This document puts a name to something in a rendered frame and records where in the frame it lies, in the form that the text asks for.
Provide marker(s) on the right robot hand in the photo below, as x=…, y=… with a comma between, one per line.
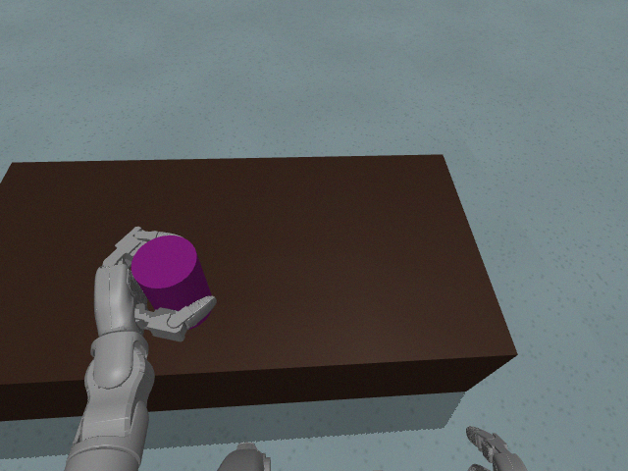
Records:
x=495, y=451

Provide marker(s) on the left robot arm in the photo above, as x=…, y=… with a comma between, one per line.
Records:
x=112, y=431

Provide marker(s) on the can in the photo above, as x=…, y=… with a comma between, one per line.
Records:
x=169, y=273

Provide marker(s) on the left robot hand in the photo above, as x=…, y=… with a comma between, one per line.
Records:
x=120, y=304

